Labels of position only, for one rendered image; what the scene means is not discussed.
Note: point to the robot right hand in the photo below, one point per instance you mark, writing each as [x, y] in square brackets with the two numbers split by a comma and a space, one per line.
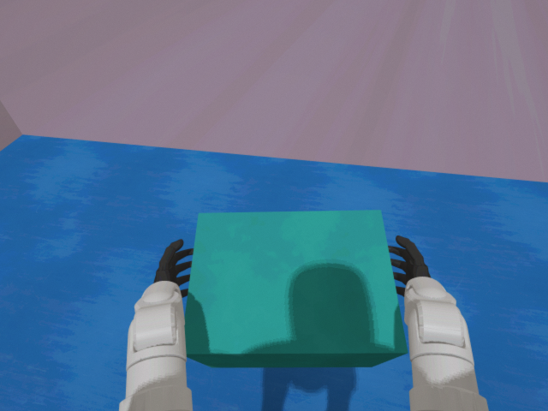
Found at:
[414, 265]

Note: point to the robot left forearm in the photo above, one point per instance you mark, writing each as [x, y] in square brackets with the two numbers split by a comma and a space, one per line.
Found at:
[156, 355]

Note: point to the robot left hand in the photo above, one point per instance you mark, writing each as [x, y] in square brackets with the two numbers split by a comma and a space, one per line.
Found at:
[168, 270]

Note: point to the robot right forearm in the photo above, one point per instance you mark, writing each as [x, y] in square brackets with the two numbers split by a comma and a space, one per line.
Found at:
[440, 350]

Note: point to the carton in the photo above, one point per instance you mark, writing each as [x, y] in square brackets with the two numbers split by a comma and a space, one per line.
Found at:
[292, 289]

